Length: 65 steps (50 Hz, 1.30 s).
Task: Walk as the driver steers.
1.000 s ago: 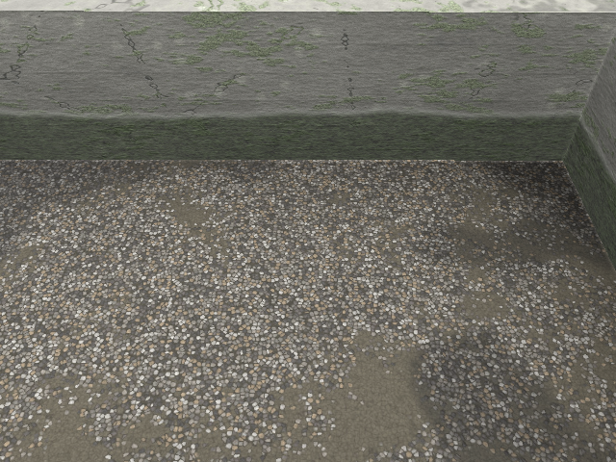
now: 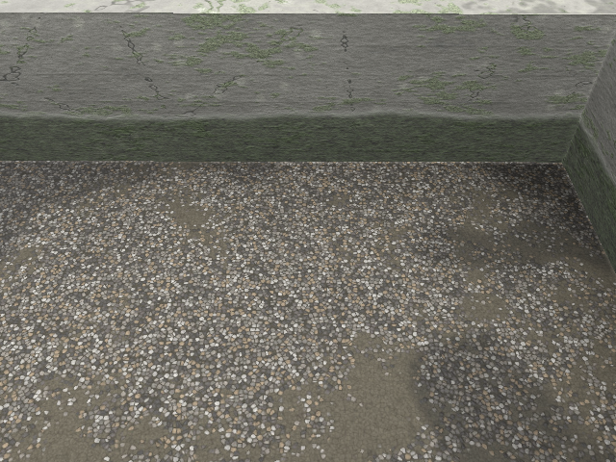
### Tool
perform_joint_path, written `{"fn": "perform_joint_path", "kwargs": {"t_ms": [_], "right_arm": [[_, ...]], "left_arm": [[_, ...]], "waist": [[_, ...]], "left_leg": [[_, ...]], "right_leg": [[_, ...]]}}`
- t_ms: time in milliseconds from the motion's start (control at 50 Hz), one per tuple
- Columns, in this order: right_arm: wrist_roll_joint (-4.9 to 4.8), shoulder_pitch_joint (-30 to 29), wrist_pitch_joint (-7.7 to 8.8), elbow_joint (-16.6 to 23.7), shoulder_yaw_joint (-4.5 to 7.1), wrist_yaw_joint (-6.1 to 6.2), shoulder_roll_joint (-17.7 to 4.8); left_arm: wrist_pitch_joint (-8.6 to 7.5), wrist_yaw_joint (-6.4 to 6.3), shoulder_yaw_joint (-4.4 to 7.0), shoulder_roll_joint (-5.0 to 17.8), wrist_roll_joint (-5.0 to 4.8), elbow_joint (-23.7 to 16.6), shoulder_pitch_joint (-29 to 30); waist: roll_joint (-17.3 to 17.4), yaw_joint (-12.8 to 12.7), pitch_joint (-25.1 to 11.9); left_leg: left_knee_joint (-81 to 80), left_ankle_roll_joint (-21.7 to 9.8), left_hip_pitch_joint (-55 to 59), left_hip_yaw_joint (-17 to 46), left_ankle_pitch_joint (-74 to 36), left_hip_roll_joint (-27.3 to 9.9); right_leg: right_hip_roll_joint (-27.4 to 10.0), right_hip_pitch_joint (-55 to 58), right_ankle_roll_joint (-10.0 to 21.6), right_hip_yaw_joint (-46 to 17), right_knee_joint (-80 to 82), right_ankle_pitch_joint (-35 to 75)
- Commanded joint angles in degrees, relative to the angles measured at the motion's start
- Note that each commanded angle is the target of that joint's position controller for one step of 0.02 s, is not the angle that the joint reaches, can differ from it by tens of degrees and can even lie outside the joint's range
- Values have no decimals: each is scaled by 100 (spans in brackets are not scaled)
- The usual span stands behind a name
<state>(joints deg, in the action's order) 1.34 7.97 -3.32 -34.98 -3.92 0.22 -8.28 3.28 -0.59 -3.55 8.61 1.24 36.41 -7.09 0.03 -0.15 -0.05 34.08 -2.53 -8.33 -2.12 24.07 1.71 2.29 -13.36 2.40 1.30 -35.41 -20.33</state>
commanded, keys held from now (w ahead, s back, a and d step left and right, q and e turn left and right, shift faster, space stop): w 1.00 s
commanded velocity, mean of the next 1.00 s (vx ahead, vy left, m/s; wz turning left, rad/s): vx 0.50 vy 0.00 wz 0.00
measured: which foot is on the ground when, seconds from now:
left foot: down 0.00-1.00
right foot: down 0.00-1.00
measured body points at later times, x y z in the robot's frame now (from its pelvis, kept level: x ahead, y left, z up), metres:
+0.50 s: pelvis +0.00 +0.00 +0.00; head -0.01 +0.00 +0.45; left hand +0.19 +0.20 -0.09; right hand +0.18 -0.20 -0.09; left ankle -0.06 +0.09 -0.73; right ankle -0.01 -0.09 -0.73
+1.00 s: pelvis +0.00 +0.00 +0.00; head -0.01 +0.00 +0.45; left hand +0.19 +0.19 -0.09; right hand +0.18 -0.19 -0.09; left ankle -0.06 +0.09 -0.73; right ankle -0.01 -0.09 -0.73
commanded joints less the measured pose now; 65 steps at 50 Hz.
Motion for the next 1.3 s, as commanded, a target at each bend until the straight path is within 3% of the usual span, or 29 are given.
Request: {"fn": "perform_joint_path", "kwargs": {"t_ms": [20, 40, 60, 80, 120, 160, 320, 380, 400, 420, 460, 480, 500, 540, 700, 740, 760, 780, 820, 840, 880, 1040, 1080, 1100, 1120, 1160, 1180, 1200, 1300], "right_arm": [[24, -339, 137, 467, 88, -35, -388], [-38, -519, 78, 520, 136, 6, -522], [-18, -172, 121, 358, 172, 53, -551], [-6, -417, 125, 504, 94, 38, -315], [72, -342, 28, 485, 204, 3, -597], [-10, -391, 98, 470, 62, 47, -219], [24, -290, 133, 464, 91, -15, -410], [-11, -462, 49, 501, 173, 45, -560], [7, -365, 103, 495, 117, 53, -327], [6, -373, 104, 516, 82, 42, -252], [1, -203, 96, 360, 141, 53, -475], [49, -421, 21, 499, 215, -12, -608], [72, -336, 12, 468, 222, 5, -612], [-2, -406, 87, 467, 68, 44, -202], [27, -294, 126, 452, 95, -11, -408], [-32, -499, 66, 503, 142, 35, -518], [-12, -186, 107, 356, 170, 65, -518], [-20, -464, 88, 531, 96, 33, -281], [45, -390, 0, 495, 217, 56, -533], [20, -165, 64, 383, 102, 66, -270], [3, -446, 93, 458, 82, 54, -270], [25, -301, 125, 451, 95, -10, -410], [-32, -501, 64, 501, 142, 36, -517], [-12, -188, 105, 354, 170, 67, -518], [-16, -250, 100, 387, 141, 64, -432], [69, -307, 22, 433, 212, 18, -578], [19, -317, 73, 421, 110, 52, -304], [3, -394, 69, 467, 59, 48, -195], [-5, -421, 76, 518, 96, 20, -351]], "left_arm": [[-101, 4, 99, 406, 2, -539, 493], [-73, 49, 115, 375, 76, -679, 734], [-62, -33, 97, 342, 43, -521, 256], [-97, -14, 86, 358, -3, -480, 296], [-29, 41, 248, 710, 57, -518, 389], [-83, -17, 63, 173, -27, -566, 568], [-120, -5, 99, 405, 4, -547, 490], [-75, 45, 103, 340, 118, -639, 539], [-131, 6, 73, 298, 16, -453, 141], [-144, -8, 88, 337, -24, -490, 383], [-75, -52, 105, 325, -10, -603, 585], [0, -15, 214, 589, -2, -644, 649], [-13, 21, 231, 679, 64, -515, 334], [-96, -24, 68, 184, -23, -556, 525], [-124, -3, 97, 405, 1, -548, 476], [-59, 34, 105, 374, 76, -689, 695], [-59, -35, 90, 331, 35, -534, 258], [-116, -23, 71, 350, -17, -499, 407], [-35, 56, 241, 698, 48, -485, 235], [-98, -9, 88, 228, -33, -484, 330], [-89, -24, 63, 187, -14, -589, 559], [-129, 0, 95, 403, 1, -553, 477], [-63, 36, 103, 371, 79, -693, 691], [-63, -34, 88, 328, 37, -536, 253], [-53, -47, 91, 354, 1, -547, 392], [-32, 44, 236, 676, 47, -522, 377], [-96, 33, 94, 297, -13, -465, 214], [-100, -2, 58, 162, -39, -584, 612], [-130, -14, 77, 349, 4, -559, 517]], "waist": [[24, -24, -290], [46, -148, -26], [189, -103, -744], [82, -37, -272], [-45, 11, -770], [-1, 54, -375], [5, -4, -334], [119, -186, -333], [157, -57, -714], [19, 38, -370], [48, -12, -387], [48, 25, -171], [-75, -3, -785], [-42, 34, -412], [4, -4, -329], [54, -154, -22], [171, -103, -716], [24, -45, -292], [-101, -6, -689], [-49, 53, -843], [39, 12, -317], [16, -4, -325], [60, -155, -24], [174, -103, -723], [92, -64, -432], [-90, 4, -731], [40, 5, -894], [-37, 83, -307], [-32, -12, -280]], "left_leg": [[-515, -28, -176, 545, -1432, -336], [-328, -61, -192, 722, -2900, -494], [-315, -98, 257, 612, -2052, -405], [-455, -54, -83, 526, -1786, -385], [47, -13, -21, 266, -3619, -495], [-492, 75, -309, 476, -1652, -356], [-533, -10, -200, 543, -1368, -341], [-176, -105, 59, 740, -3331, -550], [-352, -50, 121, 514, -1992, -419], [-486, -3, -172, 506, -1636, -366], [-412, -28, -66, 570, -1681, -333], [-131, -51, -136, 362, -3611, -505], [86, -3, 56, 261, -3696, -509], [-484, 78, -231, 463, -1633, -350], [-528, 1, -192, 530, -1339, -334], [-282, -73, -118, 716, -2975, -513], [-288, -96, 274, 605, -2053, -412], [-412, -29, -101, 544, -1781, -371], [83, -11, -78, 276, -3591, -461], [-359, 102, -52, 401, -1838, -313], [-532, 65, -295, 498, -1436, -362], [-528, 0, -180, 534, -1363, -339], [-281, -75, -103, 720, -3007, -518], [-285, -98, 292, 608, -2089, -416], [-314, -93, 164, 589, -1947, -385], [75, -29, -10, 275, -3668, -521], [-227, 58, -94, 365, -1839, -351], [-475, 96, -381, 452, -1599, -341], [-518, 39, -291, 544, -1443, -350]], "right_leg": [[-394, 133, 100, -582, 472, 1330], [-406, -120, 145, -341, 178, 2413], [-379, 120, 147, -438, 357, 1531], [-326, 69, 57, -545, 481, 1386], [-589, 350, 166, -299, 71, 4054], [-357, 308, 65, -534, 411, 1625], [-399, 192, 108, -592, 456, 1340], [-382, -144, 120, -295, 157, 2492], [-327, 223, 35, -534, 429, 1516], [-338, 220, 53, -568, 459, 1445], [-404, 176, 186, -497, 376, 1623], [-554, -17, 183, -355, 181, 3626], [-583, 287, 174, -284, 88, 4032], [-358, 312, 77, -551, 433, 1648], [-402, 190, 120, -607, 475, 1356], [-391, -203, 157, -341, 185, 2401], [-370, 64, 152, -446, 369, 1523], [-342, 66, 62, -558, 473, 1536], [-568, 406, 223, -361, 107, 4463], [-390, 544, 138, -566, 303, 2199], [-351, 262, 90, -580, 467, 1472], [-394, 178, 121, -610, 476, 1353], [-384, -210, 157, -346, 186, 2398], [-363, 60, 151, -450, 368, 1527], [-356, -77, 147, -457, 406, 1457], [-544, 307, 177, -297, 88, 4051], [-324, 499, 129, -569, 276, 2048], [-360, 285, 103, -570, 385, 1717], [-363, 215, 90, -618, 461, 1534]]}}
